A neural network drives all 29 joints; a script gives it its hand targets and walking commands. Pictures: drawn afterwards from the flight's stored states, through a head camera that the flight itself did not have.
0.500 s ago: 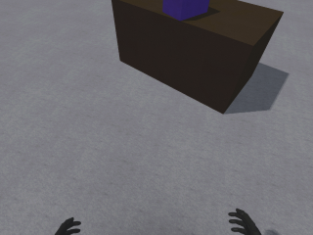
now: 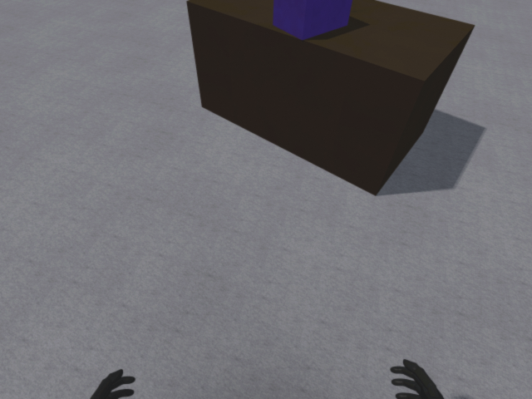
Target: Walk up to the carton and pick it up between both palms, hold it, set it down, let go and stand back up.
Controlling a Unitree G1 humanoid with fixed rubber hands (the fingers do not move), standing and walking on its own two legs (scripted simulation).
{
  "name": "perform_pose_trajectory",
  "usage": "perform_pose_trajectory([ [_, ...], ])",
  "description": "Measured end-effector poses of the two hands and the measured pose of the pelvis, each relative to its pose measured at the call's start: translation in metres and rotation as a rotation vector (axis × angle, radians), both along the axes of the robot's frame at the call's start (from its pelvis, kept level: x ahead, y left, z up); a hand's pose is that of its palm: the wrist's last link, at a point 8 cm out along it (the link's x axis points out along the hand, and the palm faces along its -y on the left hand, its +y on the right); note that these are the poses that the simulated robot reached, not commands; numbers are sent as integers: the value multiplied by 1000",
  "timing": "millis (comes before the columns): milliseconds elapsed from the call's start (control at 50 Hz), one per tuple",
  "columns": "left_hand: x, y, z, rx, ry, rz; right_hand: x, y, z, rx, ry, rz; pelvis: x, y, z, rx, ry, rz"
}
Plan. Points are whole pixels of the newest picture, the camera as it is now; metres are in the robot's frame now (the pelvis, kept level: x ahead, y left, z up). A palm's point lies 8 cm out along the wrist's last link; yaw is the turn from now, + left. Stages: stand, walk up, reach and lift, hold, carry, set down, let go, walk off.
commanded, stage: stand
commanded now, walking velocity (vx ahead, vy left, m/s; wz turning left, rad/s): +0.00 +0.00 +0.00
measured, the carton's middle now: (312, 5) +1.66 -0.25 -0.04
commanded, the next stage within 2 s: walk up in 0.84 s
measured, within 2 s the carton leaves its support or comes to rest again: neither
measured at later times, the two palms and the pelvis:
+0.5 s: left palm out of the picture +0.08 +0.25 -0.10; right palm out of the picture +0.09 -0.25 -0.10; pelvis +0.00 +0.00 +0.00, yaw +0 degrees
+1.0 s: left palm out of the picture +0.09 +0.26 -0.10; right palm out of the picture +0.10 -0.25 -0.10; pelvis +0.01 +0.00 +0.00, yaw +0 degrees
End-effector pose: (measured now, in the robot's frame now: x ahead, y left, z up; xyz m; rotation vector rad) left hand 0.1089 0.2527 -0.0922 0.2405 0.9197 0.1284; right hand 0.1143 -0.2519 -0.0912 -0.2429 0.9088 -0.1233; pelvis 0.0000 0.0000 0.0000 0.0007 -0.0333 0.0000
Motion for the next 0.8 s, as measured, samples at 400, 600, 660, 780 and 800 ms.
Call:
perform_pose_trajectory([
  [400,-26,1,-5,-2,68,2,-25,-2,-7,2,55,-18,-6,1,2,-3,8,-2],
  [600,-29,2,-8,0,89,12,-26,0,-9,4,82,-19,-2,2,3,-2,11,0],
  [660,-28,2,-8,-1,91,11,-25,0,-9,3,85,-20,-1,2,3,-2,13,1],
  [780,-24,2,-7,1,86,13,-22,0,-10,2,89,-19,2,2,3,-2,14,4],
  [800,-23,2,-7,2,87,14,-21,0,-10,3,89,-19,3,2,3,-1,14,5],
])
